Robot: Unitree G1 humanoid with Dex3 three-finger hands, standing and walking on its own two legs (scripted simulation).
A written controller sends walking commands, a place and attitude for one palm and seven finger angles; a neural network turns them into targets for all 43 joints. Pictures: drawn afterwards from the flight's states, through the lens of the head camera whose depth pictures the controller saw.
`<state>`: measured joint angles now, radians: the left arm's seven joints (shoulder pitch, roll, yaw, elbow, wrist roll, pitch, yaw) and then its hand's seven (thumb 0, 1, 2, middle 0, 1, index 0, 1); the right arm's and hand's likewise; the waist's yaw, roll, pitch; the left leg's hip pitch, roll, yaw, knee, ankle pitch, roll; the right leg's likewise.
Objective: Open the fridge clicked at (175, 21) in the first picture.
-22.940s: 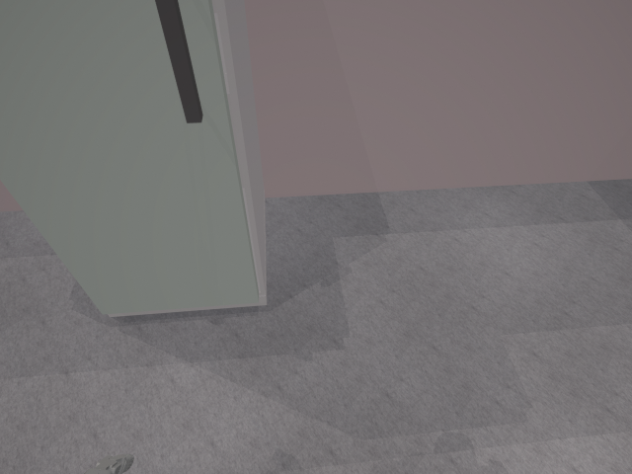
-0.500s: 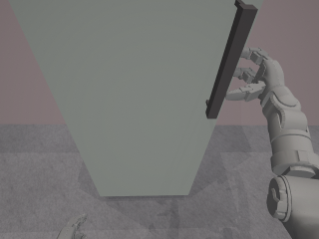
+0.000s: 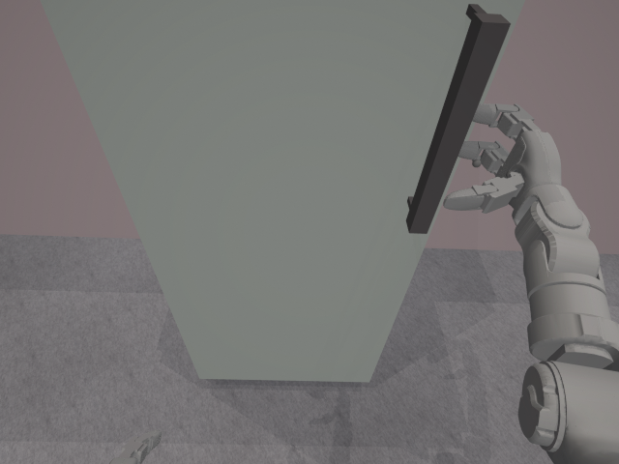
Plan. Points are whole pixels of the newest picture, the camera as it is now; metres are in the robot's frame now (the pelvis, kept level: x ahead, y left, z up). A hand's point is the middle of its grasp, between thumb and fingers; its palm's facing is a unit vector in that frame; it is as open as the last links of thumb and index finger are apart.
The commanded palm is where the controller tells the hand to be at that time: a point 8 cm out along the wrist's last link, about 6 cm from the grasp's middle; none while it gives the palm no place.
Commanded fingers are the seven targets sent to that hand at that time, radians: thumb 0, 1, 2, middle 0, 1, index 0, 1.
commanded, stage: slide the fingers in behind the handle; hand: right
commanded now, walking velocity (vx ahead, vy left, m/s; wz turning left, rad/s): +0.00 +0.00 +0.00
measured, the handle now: (441, 136) +0.48 -0.11 +0.22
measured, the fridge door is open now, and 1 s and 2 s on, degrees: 0 0 0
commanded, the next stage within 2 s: grip the handle and tug to test in 1.42 s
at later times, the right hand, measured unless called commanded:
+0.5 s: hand (460, 164) +0.43 -0.13 +0.21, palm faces -0.05 +1.00 +0.01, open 14.0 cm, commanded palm +0.40 -0.17 +0.21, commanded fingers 0.00 0.50 -0.30 0.30 1.20 0.30 1.20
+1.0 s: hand (435, 162) +0.42 -0.10 +0.22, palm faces -0.06 +1.00 +0.00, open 14.0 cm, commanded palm +0.40 -0.15 +0.21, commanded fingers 0.00 0.50 -0.30 0.30 1.20 0.30 1.20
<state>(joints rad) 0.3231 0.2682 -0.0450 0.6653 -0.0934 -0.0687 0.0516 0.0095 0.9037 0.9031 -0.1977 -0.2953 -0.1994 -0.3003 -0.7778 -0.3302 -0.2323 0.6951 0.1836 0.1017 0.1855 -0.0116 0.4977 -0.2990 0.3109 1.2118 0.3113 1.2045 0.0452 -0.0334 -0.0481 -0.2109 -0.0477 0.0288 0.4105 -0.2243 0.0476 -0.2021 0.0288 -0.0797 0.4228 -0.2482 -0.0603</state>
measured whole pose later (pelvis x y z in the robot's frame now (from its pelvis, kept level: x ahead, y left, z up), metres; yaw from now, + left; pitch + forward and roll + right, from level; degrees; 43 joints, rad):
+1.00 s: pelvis +0.00 +0.01 +0.00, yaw -2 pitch +0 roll +0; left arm 0.23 0.25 -0.06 0.66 -0.08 -0.01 0.05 0.01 0.90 0.90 -0.20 -0.30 -0.20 -0.30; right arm -0.80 -0.21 -0.13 0.59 0.18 0.24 0.06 -0.01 0.50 -0.30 0.29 1.20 0.29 1.20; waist 0.02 -0.04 -0.04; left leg -0.18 -0.05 0.06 0.40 -0.22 0.06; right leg -0.18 0.03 -0.05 0.40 -0.23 -0.05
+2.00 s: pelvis +0.00 +0.01 +0.00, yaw -1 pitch +0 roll +0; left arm 0.24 0.24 -0.05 0.65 -0.08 0.00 0.03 0.01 0.90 0.90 -0.20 -0.30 -0.20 -0.30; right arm -0.76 -0.20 -0.13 0.55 0.17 0.23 0.06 0.00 -0.23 -0.61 0.36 1.30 0.34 1.27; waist 0.02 -0.04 -0.05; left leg -0.17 -0.05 0.04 0.39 -0.22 0.06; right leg -0.16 0.03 -0.06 0.39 -0.24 -0.05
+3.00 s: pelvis +0.02 +0.01 +0.00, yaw +1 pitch +0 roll +0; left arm 0.22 0.25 -0.05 0.60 -0.08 0.05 0.02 0.01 0.90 0.90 -0.20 -0.30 -0.20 -0.30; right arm -0.56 -0.20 -0.17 0.27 0.18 0.32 0.06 0.00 -0.68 -0.75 0.31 1.40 0.27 1.37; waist 0.03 -0.05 -0.06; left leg -0.13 -0.07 0.01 0.36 -0.23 0.06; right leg -0.11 0.02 -0.09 0.36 -0.25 -0.04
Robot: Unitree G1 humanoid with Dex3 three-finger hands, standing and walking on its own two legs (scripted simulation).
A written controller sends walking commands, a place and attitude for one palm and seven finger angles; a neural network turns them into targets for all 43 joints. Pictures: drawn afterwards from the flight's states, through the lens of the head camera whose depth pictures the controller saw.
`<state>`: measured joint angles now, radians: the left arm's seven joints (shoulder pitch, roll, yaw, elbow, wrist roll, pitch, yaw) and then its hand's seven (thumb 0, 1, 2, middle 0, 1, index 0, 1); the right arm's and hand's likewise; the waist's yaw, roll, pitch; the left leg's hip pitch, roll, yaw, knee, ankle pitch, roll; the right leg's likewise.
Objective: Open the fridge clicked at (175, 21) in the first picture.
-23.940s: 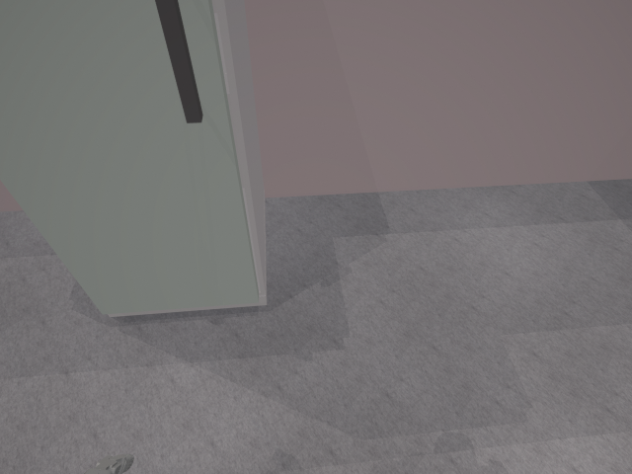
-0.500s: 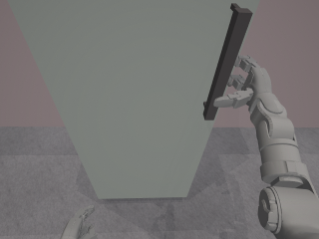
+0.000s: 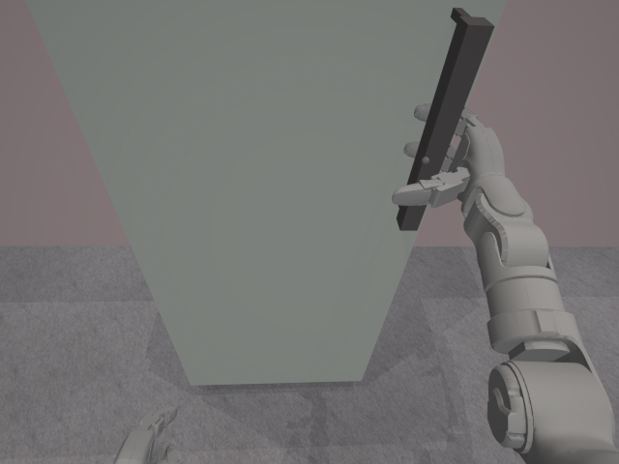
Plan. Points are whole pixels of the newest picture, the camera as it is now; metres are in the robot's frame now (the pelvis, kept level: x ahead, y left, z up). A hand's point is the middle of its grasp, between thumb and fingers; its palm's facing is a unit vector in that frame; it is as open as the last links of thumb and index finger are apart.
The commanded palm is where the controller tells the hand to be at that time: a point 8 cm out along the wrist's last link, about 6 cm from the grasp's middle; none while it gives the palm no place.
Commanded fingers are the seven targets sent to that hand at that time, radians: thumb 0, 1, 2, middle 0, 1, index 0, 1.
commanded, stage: slide the fingers in behind the handle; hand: right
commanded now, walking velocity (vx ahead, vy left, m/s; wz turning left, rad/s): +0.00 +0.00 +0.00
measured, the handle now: (429, 135) +0.49 -0.11 +0.22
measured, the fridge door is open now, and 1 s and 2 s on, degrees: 0 0 1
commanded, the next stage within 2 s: grip the handle and tug to test in 0.42 s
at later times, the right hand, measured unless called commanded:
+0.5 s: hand (424, 159) +0.43 -0.10 +0.22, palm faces -0.08 +1.00 +0.00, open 14.0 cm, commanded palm +0.41 -0.15 +0.21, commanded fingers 0.00 0.50 -0.30 0.30 1.20 0.30 1.20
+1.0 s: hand (427, 159) +0.43 -0.10 +0.22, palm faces -0.09 +1.00 +0.00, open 9.1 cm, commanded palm +0.41 -0.15 +0.21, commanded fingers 0.00 -0.67 -0.80 0.43 1.37 0.43 1.37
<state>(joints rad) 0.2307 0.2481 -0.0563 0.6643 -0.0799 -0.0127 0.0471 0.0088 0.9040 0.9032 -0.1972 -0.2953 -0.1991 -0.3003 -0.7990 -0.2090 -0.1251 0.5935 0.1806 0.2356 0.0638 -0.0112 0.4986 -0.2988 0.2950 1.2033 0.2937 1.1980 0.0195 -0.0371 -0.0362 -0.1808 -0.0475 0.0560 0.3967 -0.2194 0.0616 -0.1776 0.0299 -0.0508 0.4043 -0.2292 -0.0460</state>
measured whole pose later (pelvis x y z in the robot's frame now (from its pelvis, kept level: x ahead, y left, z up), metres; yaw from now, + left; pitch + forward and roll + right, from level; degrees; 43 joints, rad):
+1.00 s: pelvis +0.01 -0.01 +0.00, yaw +1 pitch +0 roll +0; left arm 0.24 0.24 -0.05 0.65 -0.08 0.00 0.03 0.01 0.90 0.90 -0.20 -0.30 -0.20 -0.30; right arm -0.76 -0.20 -0.13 0.55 0.17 0.23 0.06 0.00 -0.23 -0.61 0.36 1.30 0.34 1.27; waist 0.02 -0.04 -0.05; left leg -0.17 -0.05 0.04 0.39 -0.22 0.06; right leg -0.16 0.03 -0.06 0.39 -0.24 -0.05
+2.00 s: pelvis +0.02 +0.00 +0.00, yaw +3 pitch +0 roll +0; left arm 0.22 0.25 -0.05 0.60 -0.08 0.05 0.02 0.01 0.90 0.90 -0.20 -0.30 -0.20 -0.30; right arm -0.56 -0.20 -0.17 0.27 0.18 0.32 0.06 0.00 -0.68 -0.75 0.31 1.40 0.27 1.37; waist 0.03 -0.05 -0.06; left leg -0.13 -0.07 0.01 0.36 -0.23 0.06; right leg -0.11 0.02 -0.09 0.36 -0.25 -0.04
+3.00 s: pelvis -0.07 +0.02 -0.01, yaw -1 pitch +0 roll -1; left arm 0.17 0.15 -0.03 0.61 -0.01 0.06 0.06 0.01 0.90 0.90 -0.20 -0.30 -0.20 -0.30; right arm -0.13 -0.24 0.04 -0.32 0.03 -0.04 -0.08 -0.15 -0.58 -0.66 0.43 1.41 0.12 1.22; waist 0.06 -0.01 0.08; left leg -0.33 -0.05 0.03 0.49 -0.19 0.02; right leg -0.29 0.04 -0.04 0.40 -0.12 -0.03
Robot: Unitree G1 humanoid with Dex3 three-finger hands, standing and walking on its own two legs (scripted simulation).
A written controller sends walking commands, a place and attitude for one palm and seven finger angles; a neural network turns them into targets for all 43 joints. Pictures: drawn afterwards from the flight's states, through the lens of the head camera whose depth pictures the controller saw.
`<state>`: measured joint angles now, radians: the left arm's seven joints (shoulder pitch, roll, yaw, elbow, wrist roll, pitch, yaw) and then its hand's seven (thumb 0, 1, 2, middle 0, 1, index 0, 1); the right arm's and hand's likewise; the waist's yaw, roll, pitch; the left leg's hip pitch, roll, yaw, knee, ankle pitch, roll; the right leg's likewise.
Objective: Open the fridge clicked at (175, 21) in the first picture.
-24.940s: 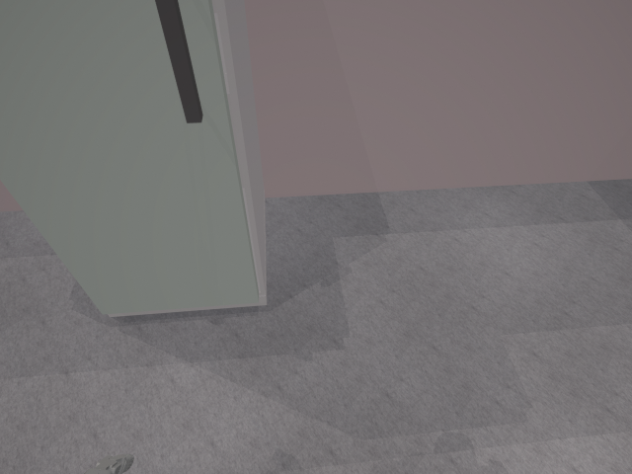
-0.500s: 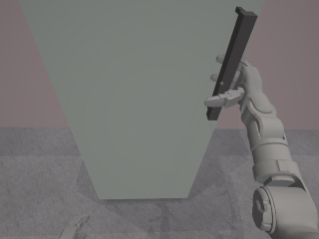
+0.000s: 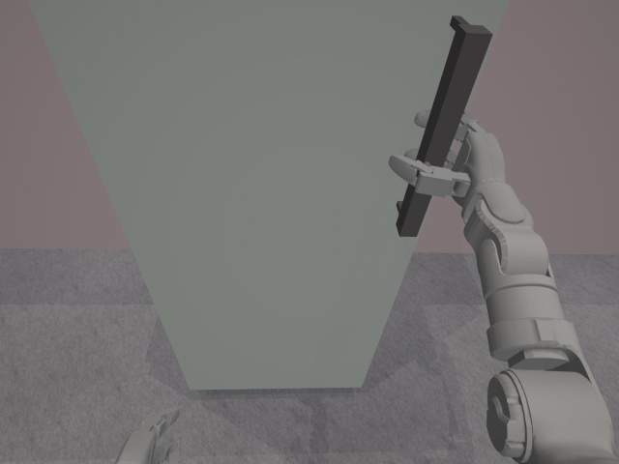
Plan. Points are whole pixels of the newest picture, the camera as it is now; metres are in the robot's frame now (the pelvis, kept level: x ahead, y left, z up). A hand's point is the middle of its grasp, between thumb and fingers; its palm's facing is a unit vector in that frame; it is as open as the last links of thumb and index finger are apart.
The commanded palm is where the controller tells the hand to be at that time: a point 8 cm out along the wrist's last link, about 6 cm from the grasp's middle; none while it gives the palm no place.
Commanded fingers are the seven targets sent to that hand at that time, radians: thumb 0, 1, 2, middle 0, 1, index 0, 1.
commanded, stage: grip the handle and tug to test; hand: right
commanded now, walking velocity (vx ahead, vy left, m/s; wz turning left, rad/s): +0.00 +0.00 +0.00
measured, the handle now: (428, 141) +0.48 -0.11 +0.22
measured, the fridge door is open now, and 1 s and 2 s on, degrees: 0 1 23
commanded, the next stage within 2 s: pull the door a little, standing still in 0.94 s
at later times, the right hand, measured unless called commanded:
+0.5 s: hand (425, 163) +0.43 -0.10 +0.22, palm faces -0.08 +1.00 +0.00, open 6.2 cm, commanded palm +0.40 -0.15 +0.21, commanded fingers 0.00 -0.90 -0.90 0.45 1.40 0.45 1.40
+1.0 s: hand (424, 169) +0.41 -0.10 +0.22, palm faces -0.07 +1.00 -0.01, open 6.4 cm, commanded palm +0.37 -0.15 +0.21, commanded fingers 0.00 -0.90 -0.90 0.45 1.40 0.45 1.40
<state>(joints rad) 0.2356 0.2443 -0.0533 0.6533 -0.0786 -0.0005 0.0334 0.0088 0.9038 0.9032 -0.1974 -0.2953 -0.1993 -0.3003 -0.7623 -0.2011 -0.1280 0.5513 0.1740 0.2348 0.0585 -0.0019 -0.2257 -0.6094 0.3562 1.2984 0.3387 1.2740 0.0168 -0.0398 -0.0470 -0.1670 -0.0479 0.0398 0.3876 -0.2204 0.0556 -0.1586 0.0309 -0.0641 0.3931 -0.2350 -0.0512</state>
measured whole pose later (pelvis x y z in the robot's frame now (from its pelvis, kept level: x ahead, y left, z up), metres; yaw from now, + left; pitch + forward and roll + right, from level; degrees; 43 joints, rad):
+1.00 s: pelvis +0.02 +0.01 +0.00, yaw +2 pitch +0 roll +0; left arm 0.22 0.25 -0.05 0.60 -0.08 0.05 0.02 0.01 0.90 0.90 -0.20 -0.30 -0.20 -0.30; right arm -0.56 -0.20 -0.17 0.27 0.18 0.32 0.06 0.00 -0.68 -0.75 0.31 1.40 0.27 1.37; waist 0.03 -0.05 -0.06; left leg -0.13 -0.07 0.01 0.36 -0.23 0.06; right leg -0.11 0.02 -0.09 0.36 -0.25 -0.04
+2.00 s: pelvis -0.07 +0.02 -0.01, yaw -1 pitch +0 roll -1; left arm 0.17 0.15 -0.03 0.61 -0.01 0.06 0.06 0.01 0.90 0.90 -0.20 -0.30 -0.20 -0.30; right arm -0.13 -0.24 0.04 -0.32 0.03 -0.04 -0.08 -0.15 -0.58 -0.66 0.43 1.41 0.12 1.22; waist 0.06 -0.01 0.08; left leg -0.33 -0.05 0.03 0.49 -0.19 0.02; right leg -0.29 0.04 -0.04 0.40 -0.12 -0.03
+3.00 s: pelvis +0.01 +0.37 -0.01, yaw -40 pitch -1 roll +0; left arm 0.09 0.19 0.04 0.67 0.00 -0.09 0.09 0.01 0.90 0.90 -0.20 -0.30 -0.20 -0.30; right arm 0.01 -0.28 -0.23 -0.52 0.07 -0.07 -0.07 -0.13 -0.57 -0.87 0.46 1.41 0.16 1.31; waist 0.04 0.01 0.18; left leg -0.27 0.09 0.13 0.60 -0.30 0.00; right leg -0.51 -0.03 -0.07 1.14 -0.59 0.05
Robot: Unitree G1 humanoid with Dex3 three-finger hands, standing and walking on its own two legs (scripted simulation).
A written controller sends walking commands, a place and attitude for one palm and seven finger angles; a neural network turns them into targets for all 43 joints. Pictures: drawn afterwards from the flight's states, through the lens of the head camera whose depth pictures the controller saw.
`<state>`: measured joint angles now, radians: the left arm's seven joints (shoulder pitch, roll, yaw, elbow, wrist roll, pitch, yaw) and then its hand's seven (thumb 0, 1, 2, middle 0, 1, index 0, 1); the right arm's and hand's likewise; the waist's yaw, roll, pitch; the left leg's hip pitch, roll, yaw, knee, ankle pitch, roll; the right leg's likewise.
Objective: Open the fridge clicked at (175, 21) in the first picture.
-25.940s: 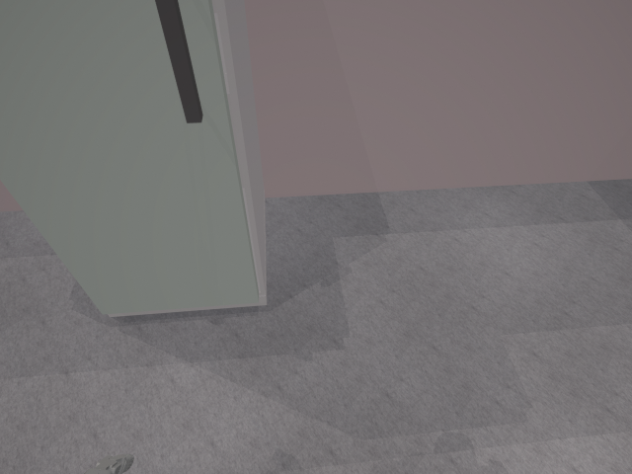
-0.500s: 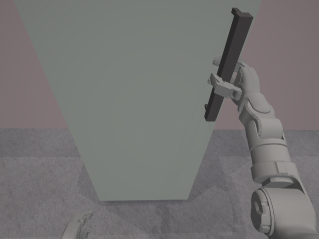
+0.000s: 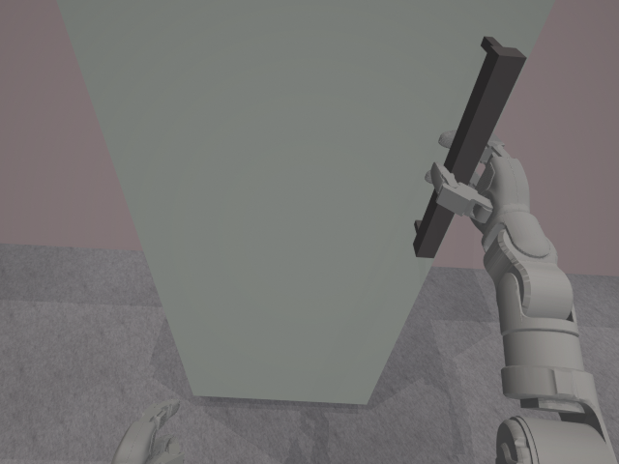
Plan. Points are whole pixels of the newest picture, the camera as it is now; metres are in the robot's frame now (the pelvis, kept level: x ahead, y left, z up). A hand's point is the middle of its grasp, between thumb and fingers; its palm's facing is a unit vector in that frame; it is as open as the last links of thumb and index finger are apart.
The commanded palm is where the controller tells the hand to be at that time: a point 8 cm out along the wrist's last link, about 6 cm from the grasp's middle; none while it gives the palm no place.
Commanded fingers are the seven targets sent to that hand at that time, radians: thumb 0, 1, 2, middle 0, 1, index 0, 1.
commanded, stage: pull the door a little, standing still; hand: right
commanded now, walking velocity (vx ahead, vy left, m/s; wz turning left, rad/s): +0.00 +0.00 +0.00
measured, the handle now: (451, 162) +0.45 -0.13 +0.21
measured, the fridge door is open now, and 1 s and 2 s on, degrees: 1 23 44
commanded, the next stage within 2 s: walk backward, drawing the door open in 0.28 s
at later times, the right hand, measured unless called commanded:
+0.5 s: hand (450, 241) +0.31 -0.11 +0.21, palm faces -0.03 +0.99 -0.14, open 7.1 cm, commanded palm +0.28 -0.16 +0.21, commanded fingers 0.00 -0.90 -0.90 0.45 1.40 0.45 1.40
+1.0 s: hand (433, 312) +0.23 -0.08 +0.19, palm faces +0.00 +0.98 -0.21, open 7.8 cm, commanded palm +0.19 -0.13 +0.21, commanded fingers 0.00 -0.90 -0.90 0.45 1.40 0.45 1.40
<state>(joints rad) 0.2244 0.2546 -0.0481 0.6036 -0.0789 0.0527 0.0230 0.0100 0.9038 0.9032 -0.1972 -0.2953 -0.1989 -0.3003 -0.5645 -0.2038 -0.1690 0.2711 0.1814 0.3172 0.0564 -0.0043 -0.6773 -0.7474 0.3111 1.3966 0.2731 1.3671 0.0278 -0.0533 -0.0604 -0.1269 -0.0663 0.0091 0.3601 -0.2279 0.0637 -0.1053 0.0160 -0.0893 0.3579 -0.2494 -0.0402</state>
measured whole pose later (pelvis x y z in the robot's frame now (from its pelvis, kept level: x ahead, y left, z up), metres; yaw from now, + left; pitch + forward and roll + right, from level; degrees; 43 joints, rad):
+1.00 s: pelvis -0.09 +0.02 -0.01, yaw -3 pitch +0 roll -1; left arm 0.17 0.15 -0.03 0.61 -0.01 0.06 0.06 0.01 0.90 0.90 -0.20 -0.30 -0.20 -0.30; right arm -0.13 -0.24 0.04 -0.32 0.03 -0.04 -0.08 -0.15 -0.58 -0.66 0.43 1.41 0.12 1.22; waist 0.06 -0.01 0.08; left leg -0.33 -0.05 0.03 0.49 -0.19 0.02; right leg -0.29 0.04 -0.04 0.40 -0.12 -0.03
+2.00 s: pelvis +0.00 +0.36 -0.02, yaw -42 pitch -1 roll +0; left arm 0.09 0.19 0.04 0.67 0.00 -0.09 0.09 0.01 0.90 0.90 -0.20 -0.30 -0.20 -0.30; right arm 0.01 -0.28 -0.23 -0.52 0.07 -0.07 -0.07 -0.13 -0.57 -0.87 0.46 1.41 0.16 1.31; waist 0.04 0.01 0.18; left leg -0.27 0.09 0.13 0.60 -0.30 0.00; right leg -0.51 -0.03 -0.07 1.14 -0.59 0.05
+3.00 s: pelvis +0.17 +0.57 +0.00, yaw -76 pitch -1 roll +3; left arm 0.16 0.14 -0.04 0.64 -0.01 -0.16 0.08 0.01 0.90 0.90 -0.20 -0.30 -0.18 -0.29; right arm 0.00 -0.39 -0.32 -0.33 0.11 -0.10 -0.11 -0.22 -0.53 -0.85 0.46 1.41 0.21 1.27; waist -0.02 -0.04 0.13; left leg -0.34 -0.02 0.02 0.80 -0.44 -0.05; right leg -0.33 -0.07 0.04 0.46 -0.13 0.01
